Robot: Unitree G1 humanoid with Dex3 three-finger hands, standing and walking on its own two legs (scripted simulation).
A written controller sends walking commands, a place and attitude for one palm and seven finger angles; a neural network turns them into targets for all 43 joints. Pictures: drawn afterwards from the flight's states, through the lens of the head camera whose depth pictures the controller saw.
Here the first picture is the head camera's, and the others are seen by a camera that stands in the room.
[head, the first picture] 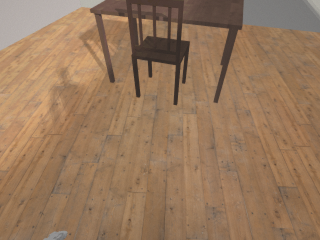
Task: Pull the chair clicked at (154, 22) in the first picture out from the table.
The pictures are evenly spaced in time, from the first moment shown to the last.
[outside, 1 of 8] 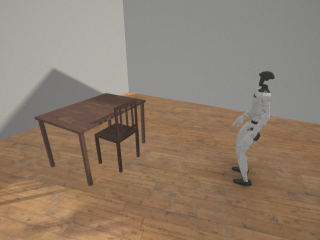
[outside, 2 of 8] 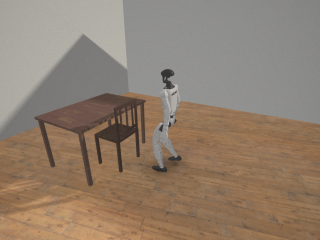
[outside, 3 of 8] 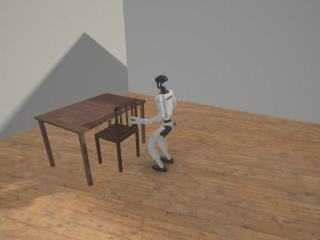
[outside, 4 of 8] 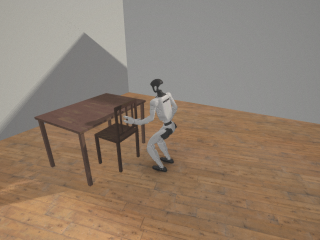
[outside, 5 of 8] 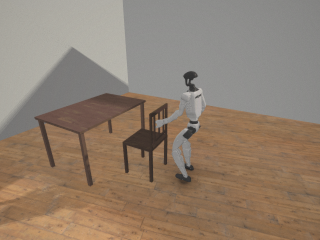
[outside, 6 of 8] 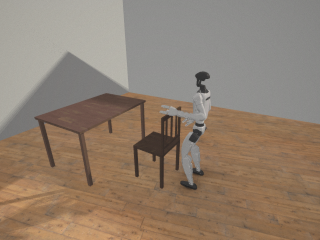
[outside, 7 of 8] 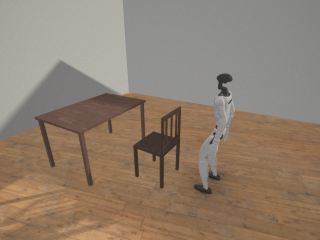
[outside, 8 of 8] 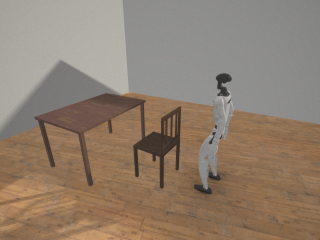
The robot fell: no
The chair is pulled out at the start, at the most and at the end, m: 0.00 0.61 0.61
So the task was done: yes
